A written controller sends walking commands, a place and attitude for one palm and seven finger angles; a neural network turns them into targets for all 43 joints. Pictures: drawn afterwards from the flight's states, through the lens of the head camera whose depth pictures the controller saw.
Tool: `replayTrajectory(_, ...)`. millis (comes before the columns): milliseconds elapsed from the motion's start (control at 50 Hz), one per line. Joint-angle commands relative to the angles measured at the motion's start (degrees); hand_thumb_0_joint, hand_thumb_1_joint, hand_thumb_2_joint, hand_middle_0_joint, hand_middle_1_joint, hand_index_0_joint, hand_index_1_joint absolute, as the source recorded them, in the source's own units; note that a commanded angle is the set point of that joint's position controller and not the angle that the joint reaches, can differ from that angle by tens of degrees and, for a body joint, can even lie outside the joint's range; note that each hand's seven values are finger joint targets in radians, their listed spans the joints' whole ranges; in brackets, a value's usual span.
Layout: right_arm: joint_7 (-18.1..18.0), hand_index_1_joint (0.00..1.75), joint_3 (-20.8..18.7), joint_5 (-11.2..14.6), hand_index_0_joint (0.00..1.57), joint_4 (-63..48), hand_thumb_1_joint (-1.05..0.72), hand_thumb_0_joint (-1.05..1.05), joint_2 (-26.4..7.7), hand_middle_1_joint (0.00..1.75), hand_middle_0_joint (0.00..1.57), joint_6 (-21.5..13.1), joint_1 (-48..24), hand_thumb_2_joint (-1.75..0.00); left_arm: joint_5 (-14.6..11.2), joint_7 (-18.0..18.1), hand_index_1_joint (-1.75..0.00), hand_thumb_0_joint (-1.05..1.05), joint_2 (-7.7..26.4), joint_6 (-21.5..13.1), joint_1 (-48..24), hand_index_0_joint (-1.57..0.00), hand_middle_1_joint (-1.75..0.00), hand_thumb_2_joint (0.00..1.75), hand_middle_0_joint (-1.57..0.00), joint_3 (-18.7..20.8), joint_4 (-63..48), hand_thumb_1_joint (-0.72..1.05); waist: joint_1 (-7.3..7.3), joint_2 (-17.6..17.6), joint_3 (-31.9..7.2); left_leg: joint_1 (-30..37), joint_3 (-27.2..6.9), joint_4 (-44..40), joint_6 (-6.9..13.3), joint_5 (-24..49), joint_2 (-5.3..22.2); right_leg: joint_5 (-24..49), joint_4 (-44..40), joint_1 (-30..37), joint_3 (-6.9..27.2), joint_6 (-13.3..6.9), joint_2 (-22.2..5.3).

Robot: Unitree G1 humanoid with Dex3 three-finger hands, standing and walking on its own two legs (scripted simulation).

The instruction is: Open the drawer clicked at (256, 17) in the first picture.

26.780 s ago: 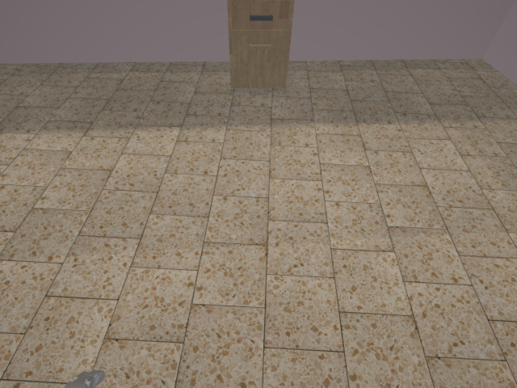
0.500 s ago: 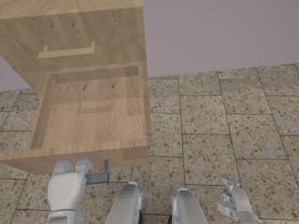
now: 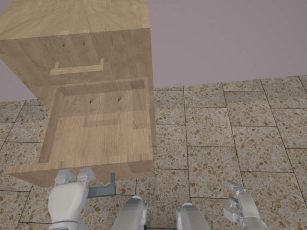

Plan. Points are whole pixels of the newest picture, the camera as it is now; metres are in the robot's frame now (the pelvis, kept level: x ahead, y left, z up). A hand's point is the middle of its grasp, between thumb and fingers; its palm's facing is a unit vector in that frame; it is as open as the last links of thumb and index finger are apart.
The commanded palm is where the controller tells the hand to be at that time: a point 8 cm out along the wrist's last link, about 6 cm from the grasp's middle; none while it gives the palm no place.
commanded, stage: lift the hand off the handle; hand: left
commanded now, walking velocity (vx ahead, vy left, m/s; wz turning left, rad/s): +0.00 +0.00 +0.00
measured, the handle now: (89, 185) +0.24 +0.22 -0.11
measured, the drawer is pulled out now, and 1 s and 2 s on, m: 0.30 0.30 0.30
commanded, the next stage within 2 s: draw the hand back to the body in 1.40 s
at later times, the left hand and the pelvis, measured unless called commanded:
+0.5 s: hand (71, 197) +0.20 +0.23 -0.03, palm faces -0.08 -0.10 -0.99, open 13.4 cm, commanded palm +0.19 +0.22 +0.03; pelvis +0.01 +0.00 +0.03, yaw +0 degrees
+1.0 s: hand (69, 190) +0.21 +0.22 +0.01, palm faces -0.06 -0.11 -0.99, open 13.8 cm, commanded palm +0.19 +0.21 +0.07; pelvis +0.03 +0.00 +0.06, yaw +0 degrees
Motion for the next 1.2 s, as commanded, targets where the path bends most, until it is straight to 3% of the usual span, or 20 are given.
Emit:
replayTrajectory(0,-0.74,0.3,-2.37,0.21,0.2,-8.14,-0.9,0.0,-6.49,0.3,0.2,-2.53,-2.86,-0.9,-0.45,4.15,-1.2,0.0,9.22,-0.58,-5.58,-0.3,-1.2,0.3,-0.3,6.81,-15.05,-0.5,-0.81,0.03,-17.01,17.99,1.19,-10.3,2.54,10.59,0.15,11.47,-15.15,10.09,2.35,-0.4,-1.56)
replayTrajectory(80,-0.53,0.3,-2.46,0.16,0.2,-8.3,-0.9,0.0,-6.39,0.3,0.2,-2.5,-2.82,-0.9,-0.46,3.9,-1.2,0.0,8.52,-1.32,-4.43,-0.3,-1.2,0.3,-0.3,5.95,-16.64,-0.5,-0.94,0.51,-17.4,19.91,1.25,-10.92,2.46,12.23,0.01,13.75,-15.4,11.02,2.25,-0.34,-1.51)
replayTrajectory(100,-0.52,0.3,-2.3,0.07,0.2,-8.58,-0.9,0.0,-6.43,0.3,0.2,-2.33,-2.63,-0.9,-0.58,3.91,-1.2,0.0,9.68,-1.13,-2.81,-0.3,-1.2,0.3,-0.3,7.46,-16.49,-0.5,-0.41,0.49,-17.45,19.85,1.25,-11.26,2.42,12.95,-0.01,14.63,-15.41,11.93,2.22,-0.51,-1.48)
replayTrajectory(160,-0.28,0.3,-2.37,0.06,0.2,-8.54,-0.9,0.0,-6.38,0.3,0.2,-2.14,-2.82,-0.9,-0.48,3.69,-1.2,0.0,8.38,-1.25,-3.26,-0.3,-1.2,0.3,-0.3,6.03,-16.79,-0.5,-1.3,-0.15,-16.46,20.53,1.26,-11.67,2.44,12.69,-0.01,14.55,-16.19,11.91,2.17,-0.29,-1.42)
replayTrajectory(200,-0.25,0.3,-2.28,0.1,0.2,-8.99,-0.9,0.0,-6.53,0.3,0.2,-2.01,-2.71,-0.9,-0.78,3.51,-1.2,0.0,9.34,-0.96,-0.94,-0.3,-1.2,0.3,-0.3,7.34,-16.79,-0.5,-0.78,-0.11,-15.74,20.9,1.16,-12.44,2.43,13.11,0.02,15.15,-16.74,12.82,2.32,-0.58,-1.35)
replayTrajectory(260,0.08,0.3,-2.36,0.11,0.2,-9.14,-0.9,0.0,-6.54,0.3,0.2,-1.8,-2.71,-0.9,-0.69,3.2,-1.2,0.0,7.85,-0.88,-2.2,-0.3,-1.2,0.3,-0.3,5.45,-17.6,-0.5,-1.49,-0.35,-15.41,22.21,1.09,-13.15,2.42,13.15,0.04,14.81,-17.22,12.7,1.88,-0.4,-1.37)
replayTrajectory(380,0.35,0.3,-2.36,0.39,0.2,-9.87,-0.9,0.0,-6.72,0.3,0.2,-1.48,-2.49,-0.9,-0.82,2.34,-1.2,0.0,7.56,0.0,0.28,-0.3,-1.2,0.3,-0.3,5.1,-17.08,-0.5,-1.21,-0.32,-12.63,22.94,1.22,-15.11,2.39,12.58,-0.14,14.48,-19.17,14.68,1.75,-0.48,-1.42)
replayTrajectory(420,0.58,0.3,-2.22,0.34,0.2,-10.19,-0.9,0.0,-6.73,0.3,0.2,-1.22,-2.5,-0.9,-0.58,2.09,-1.2,0.0,7.16,0.35,-0.69,-0.3,-1.2,0.3,-0.3,4.09,-18.28,-0.5,-1.43,0.11,-14.16,24.57,1.35,-15.63,2.48,13.35,-0.04,14.63,-19.32,14.92,1.59,-0.43,-1.54)
replayTrajectory(560,0.74,0.3,-2.13,0.65,0.2,-10.86,-0.9,0.0,-6.78,0.3,0.2,-0.72,-2.28,-0.9,-1.07,1.13,-1.2,0.0,7.94,0.97,1.1,-0.3,-1.2,0.3,-0.3,5.0,-17.55,-0.5,-1.19,-2.11,-11.21,24.75,1.41,-17.45,2.46,12.58,-0.07,14.98,-21.44,17.45,2.16,-0.31,-1.58)
replayTrajectory(600,0.81,0.3,-2.1,0.69,0.2,-11.33,-0.9,0.0,-6.79,0.3,0.2,-0.58,-2.28,-0.9,-1.13,0.94,-1.2,0.0,8.1,1.05,1.74,-0.3,-1.2,0.3,-0.3,4.9,-18.53,-0.5,-0.86,-0.85,-11.43,25.85,1.37,-18.23,2.48,13.28,-0.09,15.6,-21.81,18.5,2.12,-0.59,-1.58)
replayTrajectory(700,1.15,0.3,-2.09,0.91,0.2,-11.95,-0.9,0.0,-6.77,0.3,0.2,-0.16,-2.17,-0.9,-1.22,0.34,-1.2,0.0,7.33,1.5,3.47,-0.3,-1.2,0.3,-0.3,4.01,-18.89,-0.5,-0.7,-0.65,-10.07,27.59,1.27,-19.77,2.42,13.83,-0.15,15.72,-23.02,19.5,1.85,-0.75,-1.42)
replayTrajectory(740,1.57,0.3,-2.2,1.18,0.2,-12.18,-0.9,0.0,-6.68,0.3,0.2,0.12,-2.15,-0.9,-1.19,-0.23,-1.2,0.0,5.45,2.22,4.22,-0.3,-1.2,0.3,-0.3,1.94,-18.35,-0.5,-0.86,-0.42,-9.03,28.72,1.34,-20.49,2.41,14.14,0.0,16.08,-23.63,19.53,1.56,-0.72,-1.38)
replayTrajectory(800,1.86,0.3,-1.98,1.56,0.2,-12.8,-0.9,0.0,-6.86,0.3,0.2,0.63,-1.99,-0.9,-2.14,-1.4,-1.2,0.0,4.97,3.79,7.41,-0.3,-1.2,0.3,-0.3,1.68,-16.56,-0.5,-0.69,-3.37,-7.71,28.06,1.37,-21.85,2.49,13.85,-0.08,17.03,-25.14,22.34,1.84,-0.51,-1.4)
replayTrajectory(860,1.97,0.3,-1.93,1.9,0.2,-12.9,-0.9,0.0,-6.94,0.3,0.2,1.1,-1.69,-0.9,-1.91,-1.8,-1.2,0.0,6.22,4.38,5.28,-0.3,-1.2,0.3,-0.3,2.31,-16.87,-0.5,-0.84,-5.37,-6.91,27.9,1.72,-22.59,2.55,13.08,-0.08,16.81,-25.98,23.35,2.32,-0.05,-1.59)
replayTrajectory(900,1.74,0.3,-1.87,1.82,0.2,-13.27,-0.9,0.0,-7.05,0.3,0.2,1.22,-1.71,-0.9,-1.85,-1.7,-1.2,0.0,7.67,4.03,4.7,-0.3,-1.2,0.3,-0.3,3.46,-18.61,-0.5,-0.42,-3.81,-7.39,28.65,1.7,-23.11,2.51,13.76,-0.19,18.0,-26.22,24.67,2.82,-0.27,-1.66)
replayTrajectory(940,1.86,0.3,-1.97,1.69,0.2,-13.62,-0.9,0.0,-6.67,0.3,0.2,1.11,-1.5,-0.9,-1.23,-1.53,-1.2,0.0,6.92,3.33,5.67,-0.3,-1.2,0.3,-0.3,2.67,-19.95,-0.5,-0.04,-1.31,-8.08,30.8,1.94,-23.24,2.47,15.66,-0.36,19.92,-25.94,24.89,2.78,-0.5,-1.57)
replayTrajectory(1020,2.22,0.3,-1.89,1.55,0.2,-13.54,-0.9,0.0,-6.62,0.3,0.2,1.03,-1.34,-0.9,-1.57,-1.68,-1.2,0.0,7.75,2.58,7.07,-0.3,-1.2,0.3,-0.3,3.79,-21.08,-0.5,-0.2,-2.13,-8.66,31.99,2.03,-23.5,2.5,16.76,-0.34,21.15,-26.55,25.88,3.03,-0.38,-1.61)
replayTrajectory(1040,2.09,0.3,-2.05,1.62,0.2,-13.45,-0.9,0.0,-6.62,0.3,0.2,1.02,-1.59,-0.9,-1.62,-1.69,-1.2,0.0,7.42,2.43,7.02,-0.3,-1.2,0.3,-0.3,3.61,-21.05,-0.5,-0.37,-1.61,-6.67,31.85,1.88,-23.71,2.46,16.54,-0.33,21.69,-26.9,25.72,3.28,-0.56,-1.5)
replayTrajectory(1100,2.33,0.3,-1.98,1.74,0.2,-13.7,-0.9,0.0,-6.73,0.3,0.2,1.04,-1.71,-0.9,-2.11,-2.12,-1.2,0.0,7.45,2.6,7.8,-0.3,-1.2,0.3,-0.3,3.94,-21.06,-0.5,-0.46,-1.83,-5.63,32.0,1.58,-24.51,2.46,16.29,-0.31,21.08,-27.58,26.02,3.37,-0.64,-1.52)
replayTrajectory(1180,2.76,0.3,-2.23,1.89,0.2,-14.05,-0.9,0.0,-6.79,0.3,0.2,0.93,-1.88,-0.9,-2.48,-2.93,-1.2,0.0,5.5,2.84,6.94,-0.3,-1.2,0.3,-0.3,1.22,-22.79,-0.5,-0.87,-1.87,-5.32,33.82,1.72,-25.35,2.64,16.33,-0.25,20.93,-28.69,26.49,3.04,-0.37,-1.73)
